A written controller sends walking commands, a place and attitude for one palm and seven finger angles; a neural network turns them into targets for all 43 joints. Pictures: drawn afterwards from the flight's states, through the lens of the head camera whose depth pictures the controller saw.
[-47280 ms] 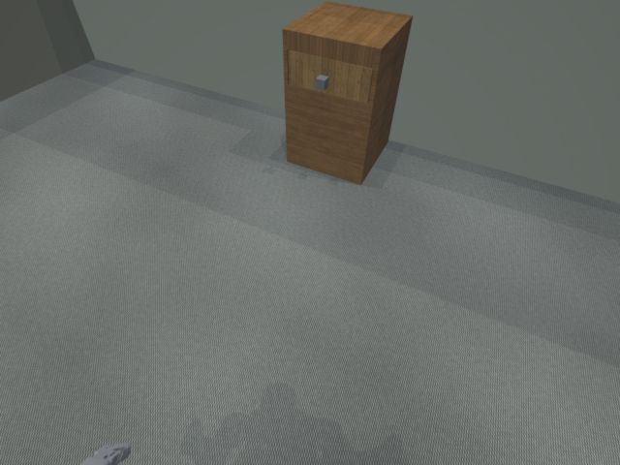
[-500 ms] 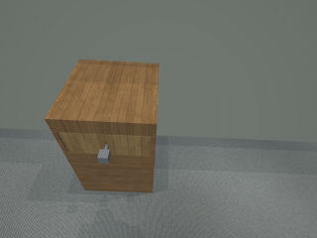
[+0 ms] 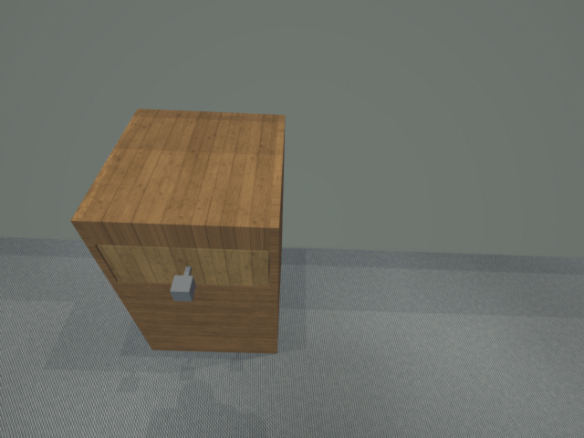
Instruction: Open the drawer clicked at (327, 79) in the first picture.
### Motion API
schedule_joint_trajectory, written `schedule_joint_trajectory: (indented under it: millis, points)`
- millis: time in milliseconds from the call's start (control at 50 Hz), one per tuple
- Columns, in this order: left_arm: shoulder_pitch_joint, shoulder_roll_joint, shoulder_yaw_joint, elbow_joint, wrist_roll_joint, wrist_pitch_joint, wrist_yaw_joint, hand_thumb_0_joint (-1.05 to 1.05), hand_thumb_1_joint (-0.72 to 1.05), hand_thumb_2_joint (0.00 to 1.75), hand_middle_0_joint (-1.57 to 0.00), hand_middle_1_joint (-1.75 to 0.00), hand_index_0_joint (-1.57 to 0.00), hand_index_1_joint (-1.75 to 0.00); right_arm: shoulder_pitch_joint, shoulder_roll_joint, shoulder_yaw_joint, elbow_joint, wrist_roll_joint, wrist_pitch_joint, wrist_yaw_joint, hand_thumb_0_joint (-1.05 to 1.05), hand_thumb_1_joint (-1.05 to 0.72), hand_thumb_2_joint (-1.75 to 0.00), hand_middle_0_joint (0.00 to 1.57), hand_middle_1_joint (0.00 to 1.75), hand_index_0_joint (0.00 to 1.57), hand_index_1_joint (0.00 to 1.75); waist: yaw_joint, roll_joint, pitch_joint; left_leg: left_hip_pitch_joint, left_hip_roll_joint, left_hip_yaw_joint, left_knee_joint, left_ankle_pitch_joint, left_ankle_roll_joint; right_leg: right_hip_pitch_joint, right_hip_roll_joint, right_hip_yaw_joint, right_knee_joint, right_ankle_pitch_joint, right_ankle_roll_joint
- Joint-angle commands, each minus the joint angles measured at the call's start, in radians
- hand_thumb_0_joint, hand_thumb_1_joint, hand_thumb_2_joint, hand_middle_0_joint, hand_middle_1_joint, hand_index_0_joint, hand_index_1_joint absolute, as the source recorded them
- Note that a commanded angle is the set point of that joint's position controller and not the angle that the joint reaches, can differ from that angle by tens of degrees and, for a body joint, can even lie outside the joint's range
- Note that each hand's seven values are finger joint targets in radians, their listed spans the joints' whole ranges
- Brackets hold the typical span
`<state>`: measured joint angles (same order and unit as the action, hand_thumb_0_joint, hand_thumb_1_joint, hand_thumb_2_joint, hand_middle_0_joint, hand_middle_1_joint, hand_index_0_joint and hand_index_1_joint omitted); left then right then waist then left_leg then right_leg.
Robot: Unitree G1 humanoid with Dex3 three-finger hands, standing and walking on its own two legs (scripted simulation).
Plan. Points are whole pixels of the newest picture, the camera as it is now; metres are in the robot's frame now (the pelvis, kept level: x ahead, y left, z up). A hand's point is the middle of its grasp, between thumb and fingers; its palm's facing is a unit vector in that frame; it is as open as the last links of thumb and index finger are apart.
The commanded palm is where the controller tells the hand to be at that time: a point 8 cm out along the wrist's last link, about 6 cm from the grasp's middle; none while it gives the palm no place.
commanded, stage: look again from close up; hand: left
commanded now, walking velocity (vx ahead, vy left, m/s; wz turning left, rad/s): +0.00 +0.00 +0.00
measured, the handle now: (185, 281) +0.49 +0.28 -0.25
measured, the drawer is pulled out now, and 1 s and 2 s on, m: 0.00 0.00 0.00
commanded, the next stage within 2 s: shuffle to correct the standing spot in 0.56 s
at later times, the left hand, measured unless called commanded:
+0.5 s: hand out of the picture +0.02 +0.16 -0.17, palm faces +0.00 -0.98 -0.22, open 7.4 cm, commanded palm none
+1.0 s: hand out of the picture +0.02 +0.17 -0.18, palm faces +0.07 -0.97 -0.24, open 7.4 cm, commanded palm none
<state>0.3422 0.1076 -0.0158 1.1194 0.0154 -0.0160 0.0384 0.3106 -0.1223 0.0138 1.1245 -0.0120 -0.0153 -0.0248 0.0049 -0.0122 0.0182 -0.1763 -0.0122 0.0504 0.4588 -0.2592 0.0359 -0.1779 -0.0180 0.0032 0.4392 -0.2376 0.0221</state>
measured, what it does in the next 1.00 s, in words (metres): stands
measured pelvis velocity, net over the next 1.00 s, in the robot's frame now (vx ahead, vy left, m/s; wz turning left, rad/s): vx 0.00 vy -0.01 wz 0.01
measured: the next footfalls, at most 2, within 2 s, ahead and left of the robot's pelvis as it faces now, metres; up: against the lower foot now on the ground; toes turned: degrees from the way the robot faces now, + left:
right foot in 1.40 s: -0.02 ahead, -0.04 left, +0.00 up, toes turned -4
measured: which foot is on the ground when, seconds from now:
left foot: down 0.00-1.00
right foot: down 0.00-1.00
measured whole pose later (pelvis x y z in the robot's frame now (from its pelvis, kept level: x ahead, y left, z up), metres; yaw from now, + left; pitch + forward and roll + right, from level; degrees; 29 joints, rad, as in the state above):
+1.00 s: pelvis +0.00 -0.01 -0.01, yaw +1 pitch +0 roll +1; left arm 0.26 0.17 0.03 1.02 0.03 0.00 0.04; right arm 0.23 -0.20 -0.03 1.04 -0.02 0.04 -0.01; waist 0.02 -0.02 0.07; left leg -0.30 0.00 0.06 0.69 -0.44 -0.02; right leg -0.25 -0.04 0.00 0.55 -0.30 -0.01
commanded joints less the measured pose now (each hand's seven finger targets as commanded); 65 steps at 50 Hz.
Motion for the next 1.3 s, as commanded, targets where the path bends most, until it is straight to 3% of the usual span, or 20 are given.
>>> schedule_joint_trajectory:
  millis: [0,20,100,180,400,640,720,780,860,920,980,1020,1040,1060,1080,1100,1120,1180,1220,1280]
  points:
    - [0.034,0.163,0.020,-0.054,0.000,-0.032,0.019,0.00,0.90,0.90,-0.20,-0.30,-0.20,-0.30,-0.005,-0.095,-0.018,-0.107,-0.005,-0.014,0.010,0.00,-0.90,-0.90,0.20,0.30,0.20,0.30,-0.008,0.101,0.066,-0.077,0.071,-0.086,-0.022,-0.021,-0.018,-0.109,-0.097,0.110,-0.035,-0.042,-0.074]
    - [0.024,0.154,0.018,-0.055,0.002,-0.028,0.013,0.00,0.90,0.90,-0.20,-0.30,-0.20,-0.30,0.030,-0.110,-0.020,-0.113,-0.007,-0.012,0.009,0.00,-0.90,-0.90,0.20,0.30,0.20,0.30,-0.024,0.074,0.049,-0.093,0.086,-0.103,-0.034,-0.063,-0.009,-0.118,-0.073,0.091,-0.021,-0.131,-0.073]
    - [0.031,0.119,0.012,-0.062,0.005,-0.017,0.005,0.00,0.90,0.90,-0.20,-0.30,-0.20,-0.30,0.042,-0.128,-0.025,-0.127,-0.005,-0.018,0.005,0.00,-0.90,-0.90,0.20,0.30,0.20,0.30,-0.013,0.060,0.048,-0.148,0.122,-0.160,-0.106,-0.105,0.020,-0.069,-0.038,0.039,0.034,-0.063,-0.064]
    - [0.030,0.122,0.011,-0.065,0.000,-0.018,0.002,0.00,0.90,0.90,-0.20,-0.30,-0.20,-0.30,0.035,-0.137,-0.023,-0.124,-0.001,-0.021,0.003,0.00,-0.90,-0.90,0.20,0.30,0.20,0.30,-0.007,-0.017,0.061,-0.116,0.110,-0.134,-0.097,-0.028,0.016,-0.078,-0.052,0.069,0.008,-0.011,-0.061]
    - [0.008,0.158,0.019,-0.064,-0.004,-0.020,0.002,0.00,0.90,0.90,-0.20,-0.30,-0.20,-0.30,0.031,-0.139,-0.015,-0.074,-0.001,-0.025,0.000,0.00,-0.90,-0.90,0.20,0.30,0.20,0.30,-0.005,-0.004,0.031,-0.034,0.106,-0.087,-0.081,0.146,0.004,-0.040,-0.067,0.082,-0.006,0.141,-0.058]
    - [-0.002,0.167,0.022,-0.048,-0.005,-0.021,0.001,0.00,0.90,0.90,-0.20,-0.30,-0.20,-0.30,0.013,-0.133,-0.014,-0.041,-0.001,-0.019,-0.006,0.00,-0.90,-0.90,0.20,0.30,0.20,0.30,-0.006,0.007,0.037,0.002,0.107,-0.064,-0.076,0.159,-0.015,-0.031,-0.078,0.103,-0.036,0.214,-0.067]
    - [-0.007,0.195,0.037,-0.068,-0.005,-0.015,0.010,0.00,0.90,0.90,-0.20,-0.30,-0.20,-0.30,0.008,-0.138,-0.022,-0.057,0.002,-0.005,-0.005,0.00,-0.90,-0.90,0.20,0.30,0.20,0.30,0.001,0.020,0.023,-0.023,0.102,-0.049,-0.041,0.200,-0.026,-0.012,-0.118,0.137,-0.004,0.327,-0.085]
    - [0.001,0.224,0.056,-0.080,-0.002,-0.009,0.014,0.00,0.90,0.90,-0.20,-0.30,-0.20,-0.30,-0.001,-0.146,-0.034,-0.078,-0.001,0.010,-0.005,0.00,-0.90,-0.90,0.20,0.30,0.20,0.30,0.009,-0.036,-0.007,-0.052,0.082,-0.021,0.023,0.161,-0.038,0.015,-0.173,0.192,-0.001,0.383,-0.115]
    - [0.016,0.264,0.082,-0.097,0.006,0.000,0.022,0.00,0.90,0.90,-0.20,-0.30,-0.20,-0.30,-0.026,-0.141,-0.050,-0.116,-0.002,0.029,-0.001,0.00,-0.90,-0.90,0.20,0.30,0.20,0.30,0.026,-0.163,0.002,-0.169,0.040,0.008,0.162,-0.102,-0.056,0.052,-0.303,0.314,-0.043,0.498,-0.200]
    - [0.011,0.271,0.100,-0.117,0.017,0.009,0.028,0.00,0.90,0.90,-0.20,-0.30,-0.20,-0.30,-0.063,-0.140,-0.063,-0.146,-0.002,0.035,0.002,0.00,-0.90,-0.90,0.20,0.30,0.20,0.30,0.043,-0.171,0.016,-0.237,0.044,-0.030,0.299,-0.232,-0.055,0.026,-0.361,0.345,-0.055,0.527,-0.256]
    - [-0.067,0.283,0.107,-0.152,0.021,0.017,0.020,0.00,0.90,0.90,-0.20,-0.30,-0.20,-0.30,-0.024,-0.126,-0.068,-0.146,0.004,0.036,0.014,0.00,-0.90,-0.90,0.20,0.30,0.20,0.30,0.004,-0.168,-0.009,-0.120,0.030,-0.012,0.149,-0.130,-0.060,-0.048,-0.289,0.227,0.007,0.474,-0.191]
    - [-0.107,0.281,0.108,-0.172,0.013,0.027,0.016,0.00,0.90,0.90,-0.20,-0.30,-0.20,-0.30,0.046,-0.130,-0.070,-0.128,0.002,0.031,0.016,0.00,-0.90,-0.90,0.20,0.30,0.20,0.30,-0.030,-0.104,-0.033,0.055,0.018,0.033,-0.015,0.052,-0.059,-0.158,-0.218,0.158,0.082,0.285,-0.128]
    - [-0.112,0.254,0.105,-0.186,0.009,0.035,0.013,0.00,0.90,0.90,-0.20,-0.30,-0.20,-0.30,0.065,-0.169,-0.076,-0.129,-0.003,0.026,0.014,0.00,-0.90,-0.90,0.20,0.30,0.20,0.30,-0.037,0.014,-0.050,0.104,0.089,-0.025,-0.076,0.114,-0.036,-0.216,-0.147,0.089,0.177,0.132,-0.094]
    - [-0.104,0.197,0.099,-0.204,0.006,0.048,0.007,0.00,0.90,0.90,-0.20,-0.30,-0.20,-0.30,0.046,-0.241,-0.092,-0.150,-0.015,0.027,0.015,0.00,-0.90,-0.90,0.20,0.30,0.20,0.30,-0.025,0.274,-0.029,0.096,0.275,-0.235,-0.145,0.250,0.050,-0.330,-0.019,-0.053,0.356,-0.230,-0.039]
    - [-0.106,0.171,0.092,-0.202,0.008,0.056,0.012,0.00,0.90,0.90,-0.20,-0.30,-0.20,-0.30,0.026,-0.271,-0.096,-0.172,-0.014,0.042,0.014,0.00,-0.90,-0.90,0.20,0.30,0.20,0.30,-0.029,0.307,-0.026,-0.023,0.342,-0.258,-0.173,0.286,0.132,-0.308,0.011,-0.028,0.556,-0.400,-0.038]
    - [-0.093,0.171,0.093,-0.190,0.009,0.064,0.015,0.00,0.90,0.90,-0.20,-0.30,-0.20,-0.30,-0.026,-0.240,-0.089,-0.192,-0.014,0.047,0.013,0.00,-0.90,-0.90,0.20,0.30,0.20,0.30,-0.010,0.253,-0.013,-0.114,0.331,-0.202,-0.182,0.188,0.156,-0.276,-0.011,0.000,0.659,-0.375,-0.054]
    - [-0.091,0.170,0.098,-0.179,0.010,0.068,0.012,0.00,0.90,0.90,-0.20,-0.30,-0.20,-0.30,-0.076,-0.221,-0.082,-0.212,-0.016,0.046,0.011,0.00,-0.90,-0.90,0.20,0.30,0.20,0.30,0.003,0.245,-0.002,-0.168,0.297,-0.206,-0.202,0.101,0.160,-0.269,-0.020,0.000,0.720,-0.325,-0.056]
    - [-0.035,0.142,0.091,-0.147,0.014,0.062,0.000,0.00,0.90,0.90,-0.20,-0.30,-0.20,-0.30,-0.133,-0.196,-0.065,-0.237,-0.023,0.036,0.010,0.00,-0.90,-0.90,0.20,0.30,0.20,0.30,0.032,0.131,0.021,-0.199,0.238,-0.160,-0.212,0.008,0.132,-0.250,-0.031,-0.028,0.721,-0.209,-0.041]
    - [-0.038,0.120,0.074,-0.143,0.018,0.051,-0.007,0.00,0.90,0.90,-0.20,-0.30,-0.20,-0.30,-0.072,-0.172,-0.063,-0.217,-0.020,0.018,0.004,0.00,-0.90,-0.90,0.20,0.30,0.20,0.30,0.009,0.057,0.008,-0.129,0.244,-0.192,-0.234,-0.023,0.139,-0.249,-0.042,-0.033,0.602,-0.185,-0.032]
    - [-0.052,0.105,0.055,-0.144,0.014,0.036,-0.014,0.00,0.90,0.90,-0.20,-0.30,-0.20,-0.30,0.003,-0.165,-0.061,-0.172,-0.022,0.005,-0.004,0.00,-0.90,-0.90,0.20,0.30,0.20,0.30,-0.029,0.066,-0.040,0.016,0.275,-0.250,-0.232,-0.011,0.157,-0.198,-0.041,-0.021,0.317,-0.259,-0.034]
